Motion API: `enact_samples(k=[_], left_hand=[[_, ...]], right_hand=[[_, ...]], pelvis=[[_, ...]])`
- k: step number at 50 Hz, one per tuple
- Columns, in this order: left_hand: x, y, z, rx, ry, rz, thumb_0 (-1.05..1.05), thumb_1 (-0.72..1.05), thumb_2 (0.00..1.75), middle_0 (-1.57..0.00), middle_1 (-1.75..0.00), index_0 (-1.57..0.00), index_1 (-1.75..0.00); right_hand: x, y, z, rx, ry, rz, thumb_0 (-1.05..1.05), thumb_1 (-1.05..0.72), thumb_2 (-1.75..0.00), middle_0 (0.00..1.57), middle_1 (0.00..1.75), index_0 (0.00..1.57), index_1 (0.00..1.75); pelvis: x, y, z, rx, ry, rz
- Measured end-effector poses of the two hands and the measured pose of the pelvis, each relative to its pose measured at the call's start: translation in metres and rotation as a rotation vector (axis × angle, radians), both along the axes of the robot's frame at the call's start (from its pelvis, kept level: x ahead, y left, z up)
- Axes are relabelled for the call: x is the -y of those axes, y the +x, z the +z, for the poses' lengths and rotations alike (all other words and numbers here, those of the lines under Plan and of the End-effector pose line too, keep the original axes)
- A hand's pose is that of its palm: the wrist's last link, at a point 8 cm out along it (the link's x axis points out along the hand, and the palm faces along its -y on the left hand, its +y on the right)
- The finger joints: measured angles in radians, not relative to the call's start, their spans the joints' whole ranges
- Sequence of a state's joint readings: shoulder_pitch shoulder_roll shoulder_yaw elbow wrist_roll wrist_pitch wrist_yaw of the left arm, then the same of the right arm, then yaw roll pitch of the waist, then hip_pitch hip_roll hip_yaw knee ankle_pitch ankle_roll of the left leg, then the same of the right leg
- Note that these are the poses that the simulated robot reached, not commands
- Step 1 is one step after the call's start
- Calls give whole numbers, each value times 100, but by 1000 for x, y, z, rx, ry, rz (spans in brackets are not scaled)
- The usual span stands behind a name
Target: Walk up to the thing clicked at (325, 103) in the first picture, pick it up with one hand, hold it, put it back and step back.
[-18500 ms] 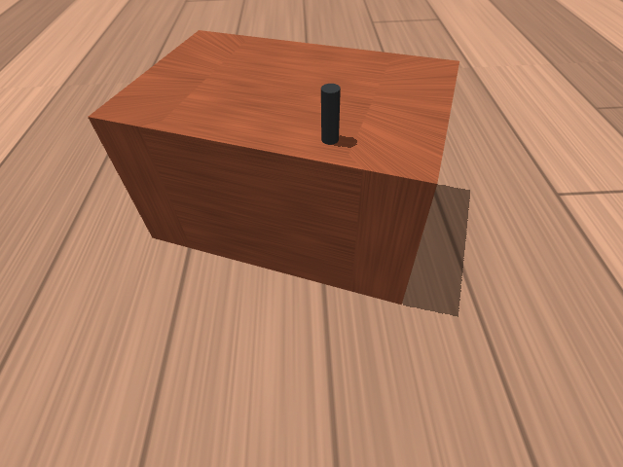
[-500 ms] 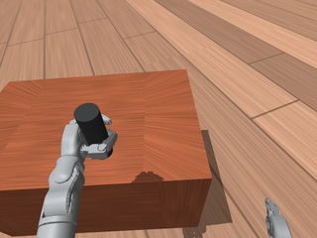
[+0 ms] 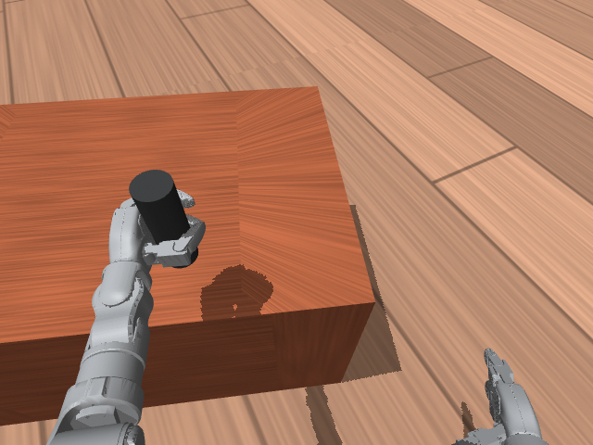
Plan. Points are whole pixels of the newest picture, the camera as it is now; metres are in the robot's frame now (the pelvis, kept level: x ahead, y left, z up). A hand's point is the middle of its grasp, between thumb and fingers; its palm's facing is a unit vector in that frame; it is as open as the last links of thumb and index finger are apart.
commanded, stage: crouch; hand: left
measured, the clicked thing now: (168, 224) +0.40 +0.18 +0.08
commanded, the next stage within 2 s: lower in 0.64 s
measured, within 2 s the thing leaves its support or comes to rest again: rests again in 1.72 s
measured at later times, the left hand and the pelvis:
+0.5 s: hand (185, 229) +0.43 +0.17 +0.02, palm faces +0.07 -1.00 +0.01, open 6.7 cm; pelvis +0.00 +0.01 -0.03, yaw +0 degrees
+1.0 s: hand (194, 238) +0.44 +0.17 -0.03, palm faces +0.07 -1.00 +0.00, open 6.7 cm; pelvis -0.01 +0.00 -0.05, yaw -1 degrees
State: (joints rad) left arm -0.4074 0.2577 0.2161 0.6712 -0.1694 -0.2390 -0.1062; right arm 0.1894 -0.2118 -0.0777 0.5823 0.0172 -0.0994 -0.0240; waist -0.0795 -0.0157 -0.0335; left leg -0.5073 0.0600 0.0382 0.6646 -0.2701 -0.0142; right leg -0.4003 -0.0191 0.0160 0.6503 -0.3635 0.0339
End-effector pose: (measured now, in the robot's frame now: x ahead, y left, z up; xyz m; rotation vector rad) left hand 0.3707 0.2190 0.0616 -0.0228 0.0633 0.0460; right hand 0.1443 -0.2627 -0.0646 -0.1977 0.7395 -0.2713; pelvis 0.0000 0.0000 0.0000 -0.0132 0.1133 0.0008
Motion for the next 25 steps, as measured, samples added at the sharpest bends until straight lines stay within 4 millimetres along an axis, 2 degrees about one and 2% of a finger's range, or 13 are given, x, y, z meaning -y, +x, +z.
enact_samples(k=[6,11,25], left_hand=[[0,7,-19,-14,9,0,-3,-3,112,-88,-107,-95,-111],[2,12,-31,-12,7,9,-3,-3,113,-89,-106,-95,-111],[-4,32,-44,15,10,24,-3,-4,114,-89,-106,-95,-110]], right_hand=[[2,-4,-3,-3,-13,-1,-1,54,-5,5,6,5,5],[-3,-2,-4,5,-15,20,-1,52,-5,5,6,5,5],[-10,-3,4,48,-48,60,-1,51,-6,5,6,5,5]], pelvis=[[-3,0,-7,-41,-5,-5],[-4,0,-13,-67,-9,-5],[-7,-1,-27,-119,-20,-4]])
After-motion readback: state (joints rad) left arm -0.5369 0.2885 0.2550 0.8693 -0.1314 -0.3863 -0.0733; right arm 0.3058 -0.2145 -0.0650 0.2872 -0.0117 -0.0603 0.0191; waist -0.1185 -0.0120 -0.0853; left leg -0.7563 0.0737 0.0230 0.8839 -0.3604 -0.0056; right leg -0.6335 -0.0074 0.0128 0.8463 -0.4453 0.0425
